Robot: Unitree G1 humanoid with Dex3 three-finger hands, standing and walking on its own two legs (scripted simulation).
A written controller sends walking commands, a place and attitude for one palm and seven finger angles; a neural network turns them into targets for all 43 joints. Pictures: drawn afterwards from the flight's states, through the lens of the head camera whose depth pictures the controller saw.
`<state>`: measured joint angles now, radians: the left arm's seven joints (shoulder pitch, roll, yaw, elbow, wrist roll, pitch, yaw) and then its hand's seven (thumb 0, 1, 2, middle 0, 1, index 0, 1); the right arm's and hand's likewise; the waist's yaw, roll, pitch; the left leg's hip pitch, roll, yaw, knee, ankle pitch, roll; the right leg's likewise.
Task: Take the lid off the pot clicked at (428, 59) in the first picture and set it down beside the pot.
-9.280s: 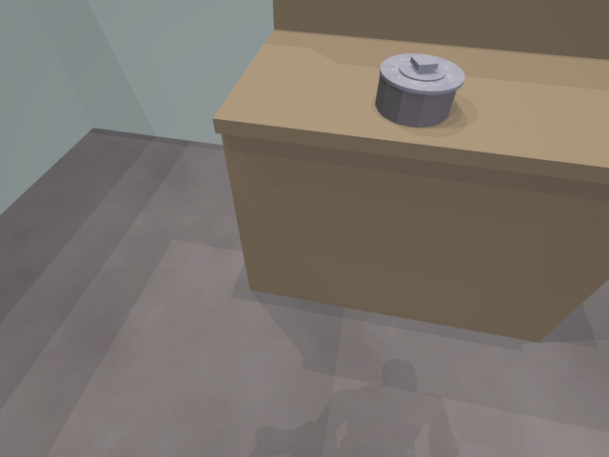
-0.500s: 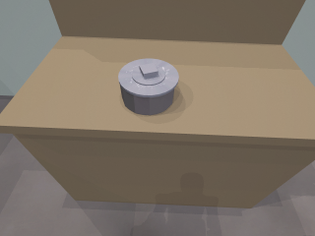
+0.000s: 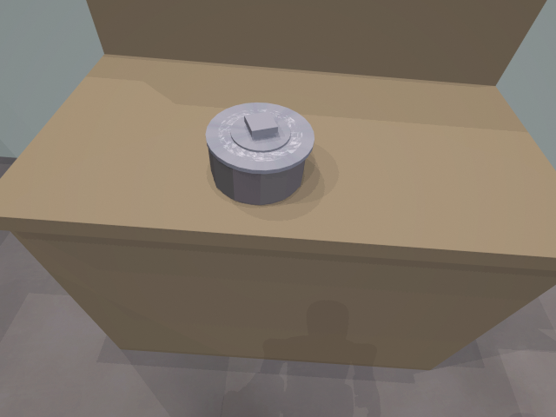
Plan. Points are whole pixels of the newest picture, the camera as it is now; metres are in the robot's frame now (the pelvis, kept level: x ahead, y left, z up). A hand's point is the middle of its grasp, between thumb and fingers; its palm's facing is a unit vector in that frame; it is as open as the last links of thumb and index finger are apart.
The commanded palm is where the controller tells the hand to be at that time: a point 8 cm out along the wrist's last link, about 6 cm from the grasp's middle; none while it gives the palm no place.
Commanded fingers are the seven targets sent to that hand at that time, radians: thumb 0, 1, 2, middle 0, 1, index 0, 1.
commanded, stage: look again from close up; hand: left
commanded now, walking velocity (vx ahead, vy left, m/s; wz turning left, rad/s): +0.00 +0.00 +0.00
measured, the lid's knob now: (260, 123) +0.54 +0.08 +0.13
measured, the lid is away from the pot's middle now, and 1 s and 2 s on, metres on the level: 0.00 0.00 0.00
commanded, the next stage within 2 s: lift the closed hand beside the body in 0.14 s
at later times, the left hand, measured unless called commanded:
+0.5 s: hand (141, 416) +0.13 +0.19 -0.05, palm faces +0.15 -0.95 -0.28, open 6.0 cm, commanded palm +0.08 +0.24 -0.01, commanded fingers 0.00 0.90 0.90 -0.82 -0.97 -0.82 -0.97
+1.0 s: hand out of the picture +0.11 +0.22 +0.05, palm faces +0.28 -0.88 -0.38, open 3.1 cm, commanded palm +0.05 +0.26 +0.09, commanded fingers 0.00 0.90 0.90 -1.30 -1.50 -1.30 -1.50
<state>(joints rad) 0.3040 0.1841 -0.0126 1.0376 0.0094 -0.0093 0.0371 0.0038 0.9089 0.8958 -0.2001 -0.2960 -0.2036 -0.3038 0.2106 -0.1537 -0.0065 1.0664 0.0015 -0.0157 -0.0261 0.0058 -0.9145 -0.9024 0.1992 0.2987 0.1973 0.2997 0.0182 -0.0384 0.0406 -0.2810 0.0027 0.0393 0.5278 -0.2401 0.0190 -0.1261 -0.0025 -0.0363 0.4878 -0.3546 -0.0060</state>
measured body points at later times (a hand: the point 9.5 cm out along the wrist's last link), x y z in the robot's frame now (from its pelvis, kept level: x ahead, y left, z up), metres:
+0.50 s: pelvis -0.02 +0.01 +0.00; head -0.05 -0.02 +0.45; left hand +0.12 +0.24 -0.03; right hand +0.15 -0.21 -0.10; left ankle +0.03 +0.11 -0.73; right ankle -0.06 -0.11 -0.73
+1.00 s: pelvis -0.02 -0.01 +0.01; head -0.04 -0.03 +0.46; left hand +0.09 +0.27 +0.08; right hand +0.17 -0.22 -0.07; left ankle +0.03 +0.11 -0.73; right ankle -0.06 -0.11 -0.73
